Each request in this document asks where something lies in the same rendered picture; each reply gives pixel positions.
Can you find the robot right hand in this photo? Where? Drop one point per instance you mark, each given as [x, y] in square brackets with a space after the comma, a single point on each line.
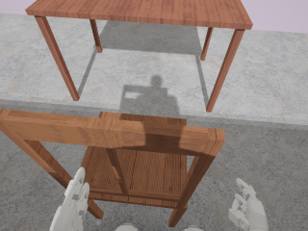
[252, 214]

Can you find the table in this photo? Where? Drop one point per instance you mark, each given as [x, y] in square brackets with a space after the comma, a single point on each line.
[228, 14]

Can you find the robot left hand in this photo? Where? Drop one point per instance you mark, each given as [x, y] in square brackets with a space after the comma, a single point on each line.
[68, 216]

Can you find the chair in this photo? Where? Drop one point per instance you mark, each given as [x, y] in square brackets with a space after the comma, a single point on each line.
[132, 159]

